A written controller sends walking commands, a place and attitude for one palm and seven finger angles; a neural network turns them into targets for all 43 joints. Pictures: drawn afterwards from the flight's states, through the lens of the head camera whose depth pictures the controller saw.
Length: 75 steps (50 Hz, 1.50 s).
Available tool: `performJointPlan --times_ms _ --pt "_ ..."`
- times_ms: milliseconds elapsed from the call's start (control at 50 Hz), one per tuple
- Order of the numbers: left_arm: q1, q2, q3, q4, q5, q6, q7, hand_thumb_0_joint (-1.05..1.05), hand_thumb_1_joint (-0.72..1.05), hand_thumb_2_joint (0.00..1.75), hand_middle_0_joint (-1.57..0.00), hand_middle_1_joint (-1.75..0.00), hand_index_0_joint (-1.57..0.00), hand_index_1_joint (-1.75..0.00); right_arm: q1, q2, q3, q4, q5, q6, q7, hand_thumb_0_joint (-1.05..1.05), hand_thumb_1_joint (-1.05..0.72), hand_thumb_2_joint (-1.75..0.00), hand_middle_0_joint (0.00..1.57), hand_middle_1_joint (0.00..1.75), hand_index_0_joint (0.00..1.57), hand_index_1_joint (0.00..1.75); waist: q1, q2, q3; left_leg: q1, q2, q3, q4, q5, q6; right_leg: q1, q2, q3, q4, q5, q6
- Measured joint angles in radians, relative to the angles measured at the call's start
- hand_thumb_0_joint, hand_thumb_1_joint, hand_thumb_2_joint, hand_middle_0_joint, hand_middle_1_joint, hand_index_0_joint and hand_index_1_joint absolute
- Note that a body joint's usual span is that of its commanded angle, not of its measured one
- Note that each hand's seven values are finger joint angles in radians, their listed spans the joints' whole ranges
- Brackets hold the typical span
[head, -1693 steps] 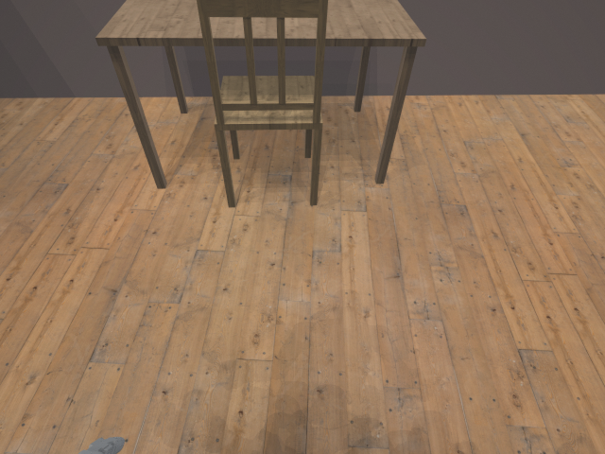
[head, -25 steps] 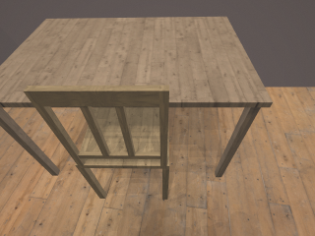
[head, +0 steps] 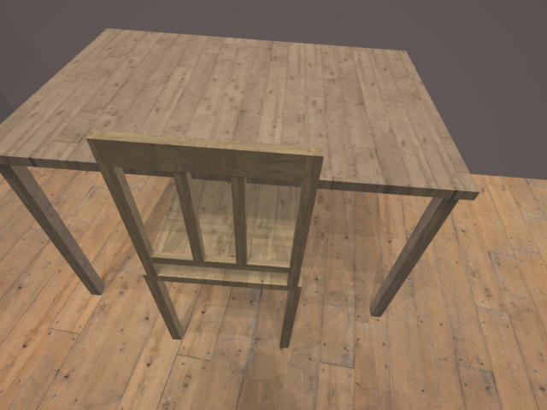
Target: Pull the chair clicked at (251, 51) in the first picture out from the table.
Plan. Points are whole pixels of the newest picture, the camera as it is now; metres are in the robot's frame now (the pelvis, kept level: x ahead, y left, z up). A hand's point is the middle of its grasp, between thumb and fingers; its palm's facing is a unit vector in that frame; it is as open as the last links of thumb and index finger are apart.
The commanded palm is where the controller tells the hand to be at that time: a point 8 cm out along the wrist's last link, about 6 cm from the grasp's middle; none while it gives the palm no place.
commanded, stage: come to a stop and stand still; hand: left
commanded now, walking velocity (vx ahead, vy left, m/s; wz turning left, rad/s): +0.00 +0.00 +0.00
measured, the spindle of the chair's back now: (191, 219) +0.50 +0.20 -0.08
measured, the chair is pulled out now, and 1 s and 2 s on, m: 0.00 0.00 0.00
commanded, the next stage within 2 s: look again from close up in 0.38 s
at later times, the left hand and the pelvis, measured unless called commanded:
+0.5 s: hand out of the picture +0.00 +0.17 -0.18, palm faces +0.01 -0.99 -0.13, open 7.4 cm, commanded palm none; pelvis +0.02 +0.02 +0.00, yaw -1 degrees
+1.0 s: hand out of the picture +0.00 +0.18 -0.18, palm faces +0.01 -0.99 -0.15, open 7.4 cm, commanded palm none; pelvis +0.02 +0.03 +0.00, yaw -1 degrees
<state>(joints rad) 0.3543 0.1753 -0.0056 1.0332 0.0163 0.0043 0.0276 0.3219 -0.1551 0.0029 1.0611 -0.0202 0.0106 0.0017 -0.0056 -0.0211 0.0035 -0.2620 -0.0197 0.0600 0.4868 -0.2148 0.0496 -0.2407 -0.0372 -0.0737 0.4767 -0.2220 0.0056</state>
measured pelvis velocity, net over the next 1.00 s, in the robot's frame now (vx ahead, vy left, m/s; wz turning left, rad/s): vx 0.02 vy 0.03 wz -0.02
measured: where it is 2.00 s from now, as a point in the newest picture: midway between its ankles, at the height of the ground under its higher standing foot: outside the picture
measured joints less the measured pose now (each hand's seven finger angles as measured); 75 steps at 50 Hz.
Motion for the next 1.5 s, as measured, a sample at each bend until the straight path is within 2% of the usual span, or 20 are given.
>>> performJointPlan --times_ms 260,360,660,1500 --pt "0.016 -0.035 -0.014 0.052 -0.002 -0.017 0.006 0.01 0.91 0.9 -0.19 -0.3 -0.2 -0.3 -0.013 0.025 0.011 0.051 0.013 -0.023 -0.007 0.0 -0.91 -0.89 0.2 0.3 0.2 0.3 0.007 -0.005 0.006 0.036 -0.019 0.009 -0.028 -0.003 0.019 0.033 -0.017 0.01 -0.026 0.001 0.022" --pt "0.003 -0.045 -0.016 0.056 -0.001 -0.022 0.008 0.0 0.91 0.9 -0.19 -0.3 -0.2 -0.3 -0.028 0.018 0.008 0.063 0.014 -0.024 -0.012 0.01 -0.93 -0.89 0.2 0.3 0.2 0.3 0.01 -0.006 0.004 0.05 -0.025 0.012 -0.037 -0.005 0.025 0.046 -0.022 0.013 -0.033 -0.001 0.029" --pt "-0.017 -0.036 -0.012 0.061 -0.002 -0.021 0.012 0.0 0.91 0.9 -0.19 -0.3 -0.2 -0.3 -0.041 0.014 0.008 0.072 0.015 -0.033 -0.016 0.01 -0.92 -0.89 0.2 0.3 0.19 0.3 0.006 -0.014 0.01 0.081 -0.033 0.024 -0.062 -0.007 0.033 0.071 -0.029 0.025 -0.053 -0.001 0.039" --pt "0.013 -0.046 -0.011 0.074 -0.001 -0.019 0.012 0.0 0.91 0.9 -0.19 -0.3 -0.2 -0.3 -0.023 0.028 0.007 0.087 0.018 -0.032 -0.018 0.0 -0.92 -0.89 0.2 0.3 0.19 0.3 0.01 -0.004 0.01 0.101 -0.034 0.029 -0.09 0.0 0.029 0.08 -0.029 0.031 -0.062 -0.002 0.037"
